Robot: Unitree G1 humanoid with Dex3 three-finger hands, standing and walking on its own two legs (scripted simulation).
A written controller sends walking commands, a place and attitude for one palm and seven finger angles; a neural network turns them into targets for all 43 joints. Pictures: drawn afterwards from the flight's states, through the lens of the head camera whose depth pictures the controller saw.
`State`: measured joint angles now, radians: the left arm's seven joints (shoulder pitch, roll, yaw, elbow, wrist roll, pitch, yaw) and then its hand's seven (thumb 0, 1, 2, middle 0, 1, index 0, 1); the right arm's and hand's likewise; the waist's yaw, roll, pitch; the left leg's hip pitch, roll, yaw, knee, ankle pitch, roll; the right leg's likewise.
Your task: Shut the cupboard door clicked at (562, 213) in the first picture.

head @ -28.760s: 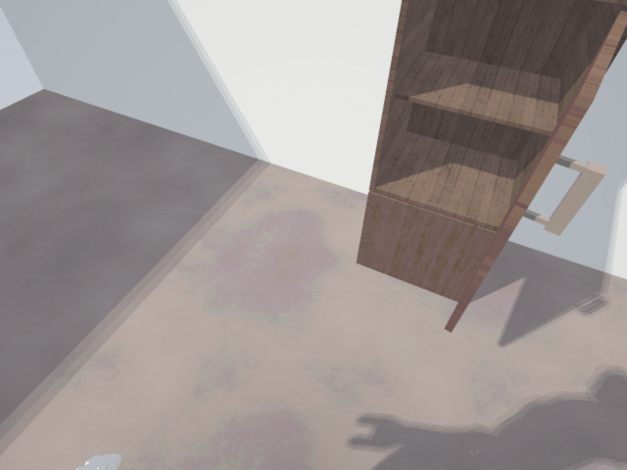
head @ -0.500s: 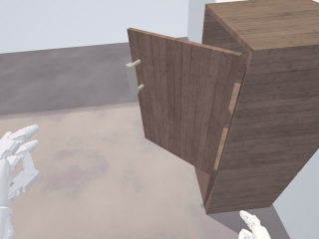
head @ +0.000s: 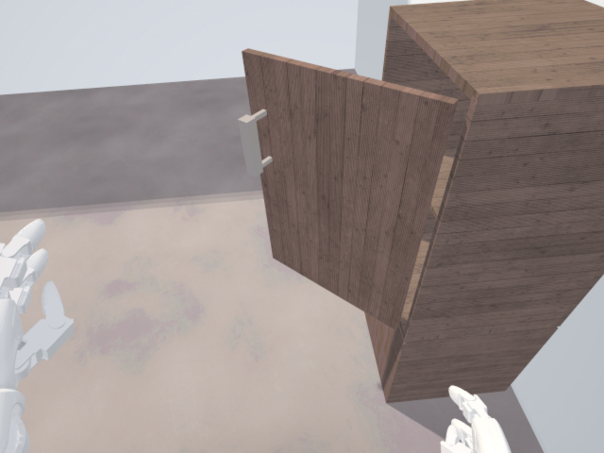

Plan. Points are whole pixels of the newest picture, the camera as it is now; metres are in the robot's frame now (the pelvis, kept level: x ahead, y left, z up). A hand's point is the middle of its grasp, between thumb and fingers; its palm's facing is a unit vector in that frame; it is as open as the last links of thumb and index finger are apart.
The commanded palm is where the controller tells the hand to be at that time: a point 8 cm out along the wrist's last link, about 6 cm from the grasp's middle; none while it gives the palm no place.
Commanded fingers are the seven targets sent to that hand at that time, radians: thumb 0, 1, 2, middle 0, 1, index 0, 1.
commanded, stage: step back with the hand held close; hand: left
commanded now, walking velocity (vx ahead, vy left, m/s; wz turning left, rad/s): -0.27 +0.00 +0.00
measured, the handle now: (258, 142) +0.68 +0.18 +0.08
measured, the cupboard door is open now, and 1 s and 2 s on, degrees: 47 47 47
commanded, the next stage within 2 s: stop stepping back and stand still in 1.34 s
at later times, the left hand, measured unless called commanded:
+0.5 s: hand (32, 345) +0.17 +0.29 +0.16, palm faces +0.38 -0.78 -0.50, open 7.4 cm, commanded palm +0.11 +0.32 +0.17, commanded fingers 0.00 0.90 0.90 -0.20 -0.30 -0.20 -0.30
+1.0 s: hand out of the picture +0.10 +0.29 +0.16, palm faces +0.44 -0.78 -0.45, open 7.4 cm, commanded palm +0.03 +0.33 +0.17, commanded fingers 0.00 0.90 0.90 -0.20 -0.30 -0.20 -0.30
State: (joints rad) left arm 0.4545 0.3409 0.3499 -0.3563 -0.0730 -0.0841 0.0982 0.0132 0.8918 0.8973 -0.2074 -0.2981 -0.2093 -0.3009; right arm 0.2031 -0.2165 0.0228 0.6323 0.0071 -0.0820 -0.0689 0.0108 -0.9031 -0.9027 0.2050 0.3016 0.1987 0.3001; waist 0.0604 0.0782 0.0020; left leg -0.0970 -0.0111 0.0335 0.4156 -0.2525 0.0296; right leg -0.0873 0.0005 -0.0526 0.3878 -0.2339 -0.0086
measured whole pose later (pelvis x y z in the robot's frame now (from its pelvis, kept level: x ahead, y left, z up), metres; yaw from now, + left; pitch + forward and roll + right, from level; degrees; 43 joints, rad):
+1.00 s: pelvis -0.11 +0.03 -0.02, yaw +1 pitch +1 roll -2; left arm 0.52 0.43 0.45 -0.52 -0.02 -0.28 0.16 0.01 0.89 0.90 -0.21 -0.30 -0.21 -0.30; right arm 0.24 -0.23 0.00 0.59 0.00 -0.05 -0.06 0.01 -0.90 -0.90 0.21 0.30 0.20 0.30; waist -0.03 -0.01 0.01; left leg -0.48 -0.01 0.04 0.67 -0.25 0.07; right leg -0.44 -0.01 -0.04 0.59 -0.19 0.02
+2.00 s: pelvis -0.25 +0.05 -0.01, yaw -1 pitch +0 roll -3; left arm 0.58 0.43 0.40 -0.47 -0.06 -0.13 0.16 0.01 0.89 0.90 -0.21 -0.30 -0.21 -0.30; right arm 0.27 -0.18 0.03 0.66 -0.01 -0.06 -0.07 0.01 -0.90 -0.90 0.21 0.30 0.20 0.30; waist -0.01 0.02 -0.09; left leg -0.45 0.00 0.03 0.60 -0.25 0.00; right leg -0.11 0.08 -0.01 0.44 -0.34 -0.04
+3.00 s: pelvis -0.26 +0.08 +0.00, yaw +0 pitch -1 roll -1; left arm 0.36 0.19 0.01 1.18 0.01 0.02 0.02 0.01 0.92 0.90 -0.20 -0.29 -0.20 -0.30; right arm 0.31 -0.16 0.01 1.12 -0.01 0.01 -0.04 0.01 -0.91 -0.90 0.20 0.30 0.20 0.30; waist 0.01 0.00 0.03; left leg -0.25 -0.04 0.02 0.42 -0.15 0.07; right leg -0.14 0.04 -0.05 0.38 -0.23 -0.03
